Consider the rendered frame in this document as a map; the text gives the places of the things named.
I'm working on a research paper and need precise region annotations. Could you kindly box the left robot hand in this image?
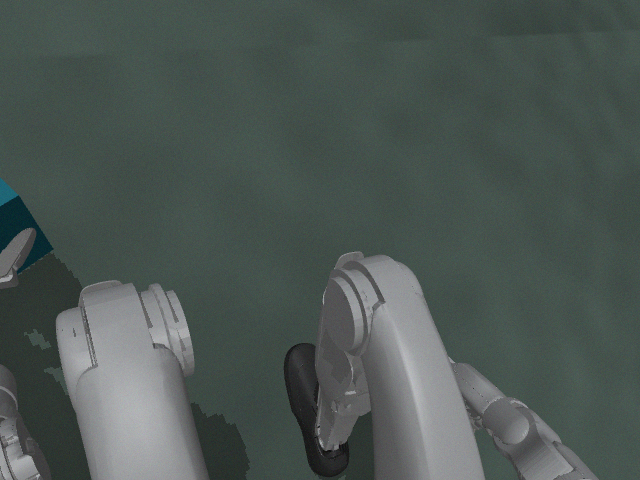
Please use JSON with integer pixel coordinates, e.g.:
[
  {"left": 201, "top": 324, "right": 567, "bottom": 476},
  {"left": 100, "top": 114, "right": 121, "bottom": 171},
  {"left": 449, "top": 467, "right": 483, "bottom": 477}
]
[{"left": 0, "top": 228, "right": 36, "bottom": 289}]

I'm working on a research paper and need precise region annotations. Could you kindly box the right robot hand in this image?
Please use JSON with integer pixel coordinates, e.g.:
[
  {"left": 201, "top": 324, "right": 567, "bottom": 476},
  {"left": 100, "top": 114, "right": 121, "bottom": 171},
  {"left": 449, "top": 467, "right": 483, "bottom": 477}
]
[{"left": 448, "top": 356, "right": 507, "bottom": 434}]

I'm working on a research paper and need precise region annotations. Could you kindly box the carton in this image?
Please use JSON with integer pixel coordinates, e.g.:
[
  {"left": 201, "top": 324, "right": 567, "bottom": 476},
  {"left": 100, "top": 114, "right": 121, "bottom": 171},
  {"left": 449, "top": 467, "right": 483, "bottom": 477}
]
[{"left": 0, "top": 178, "right": 53, "bottom": 274}]

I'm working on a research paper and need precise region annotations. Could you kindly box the left robot arm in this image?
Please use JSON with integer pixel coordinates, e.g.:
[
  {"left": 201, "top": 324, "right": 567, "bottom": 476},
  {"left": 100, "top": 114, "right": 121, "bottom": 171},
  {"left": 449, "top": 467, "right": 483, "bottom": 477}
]
[{"left": 0, "top": 364, "right": 52, "bottom": 480}]

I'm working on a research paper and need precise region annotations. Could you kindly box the right robot arm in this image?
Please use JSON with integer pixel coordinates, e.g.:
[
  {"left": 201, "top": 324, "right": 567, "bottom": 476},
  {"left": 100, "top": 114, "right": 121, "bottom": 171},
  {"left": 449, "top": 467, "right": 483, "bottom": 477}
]
[{"left": 482, "top": 397, "right": 599, "bottom": 480}]

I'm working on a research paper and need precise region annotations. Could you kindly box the right robot foot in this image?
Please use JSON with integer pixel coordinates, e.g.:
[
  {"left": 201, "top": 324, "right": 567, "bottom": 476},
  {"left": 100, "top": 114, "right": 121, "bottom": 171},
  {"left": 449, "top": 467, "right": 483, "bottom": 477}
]
[{"left": 284, "top": 343, "right": 349, "bottom": 477}]

